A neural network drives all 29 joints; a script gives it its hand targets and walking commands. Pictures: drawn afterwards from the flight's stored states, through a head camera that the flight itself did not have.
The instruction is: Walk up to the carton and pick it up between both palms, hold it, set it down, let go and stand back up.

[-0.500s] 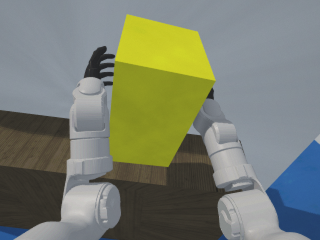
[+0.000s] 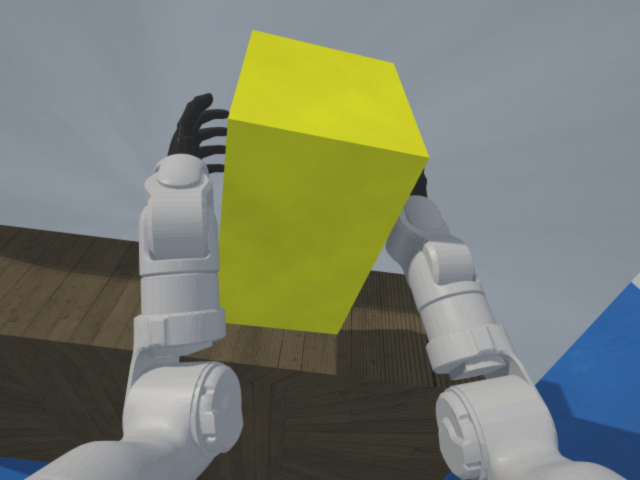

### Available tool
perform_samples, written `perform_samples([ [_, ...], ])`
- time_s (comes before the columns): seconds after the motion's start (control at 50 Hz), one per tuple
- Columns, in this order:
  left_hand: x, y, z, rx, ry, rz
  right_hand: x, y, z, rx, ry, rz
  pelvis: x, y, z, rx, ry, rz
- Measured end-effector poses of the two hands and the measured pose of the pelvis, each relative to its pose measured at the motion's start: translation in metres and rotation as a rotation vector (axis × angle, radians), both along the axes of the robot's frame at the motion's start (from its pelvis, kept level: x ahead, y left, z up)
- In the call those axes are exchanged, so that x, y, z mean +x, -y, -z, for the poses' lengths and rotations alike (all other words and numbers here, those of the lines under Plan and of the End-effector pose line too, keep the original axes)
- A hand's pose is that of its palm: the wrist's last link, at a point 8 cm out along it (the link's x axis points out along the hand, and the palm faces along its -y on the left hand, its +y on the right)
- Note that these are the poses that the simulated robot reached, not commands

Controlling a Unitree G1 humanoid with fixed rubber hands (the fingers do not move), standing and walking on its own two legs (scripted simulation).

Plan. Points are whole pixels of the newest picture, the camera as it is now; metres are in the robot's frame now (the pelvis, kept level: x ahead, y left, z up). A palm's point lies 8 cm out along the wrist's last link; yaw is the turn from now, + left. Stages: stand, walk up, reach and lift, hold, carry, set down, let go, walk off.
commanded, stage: hold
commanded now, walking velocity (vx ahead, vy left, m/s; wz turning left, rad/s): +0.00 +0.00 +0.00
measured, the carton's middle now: (299, 198) +0.37 +0.01 +0.20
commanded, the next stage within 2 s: none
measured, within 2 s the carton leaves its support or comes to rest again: neither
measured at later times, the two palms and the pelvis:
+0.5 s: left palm (181, 169) +0.36 +0.14 +0.24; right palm (399, 199) +0.36 -0.11 +0.21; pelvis +0.00 +0.00 +0.00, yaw +0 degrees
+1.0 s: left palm (183, 167) +0.36 +0.14 +0.24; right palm (402, 201) +0.36 -0.11 +0.21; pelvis -0.01 +0.00 +0.00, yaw +0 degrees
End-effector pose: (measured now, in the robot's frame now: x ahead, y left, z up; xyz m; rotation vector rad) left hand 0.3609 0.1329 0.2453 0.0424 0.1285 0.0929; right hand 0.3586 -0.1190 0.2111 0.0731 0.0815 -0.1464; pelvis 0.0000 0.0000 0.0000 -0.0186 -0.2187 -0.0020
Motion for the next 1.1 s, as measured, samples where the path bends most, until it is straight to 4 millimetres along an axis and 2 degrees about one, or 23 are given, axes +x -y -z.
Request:
perform_samples([
  [0.42, 0.0002, -0.0094, 0.0079, -0.025, 0.0, -0.008, 0.0021, -0.0087, 0.002, -0.036, 0.0, -0.008, -0.0026, 0.0009, 0.0008, -0.003, -0.004, 0.006],
  [1.1, -0.0018, -0.0053, 0.0024, -0.011, 0.007, -0.009, -0.0004, -0.0055, 0.0023, -0.024, 0.008, -0.006, -0.0054, 0.0006, 0.0008, -0.001, 0.001, 0.005],
])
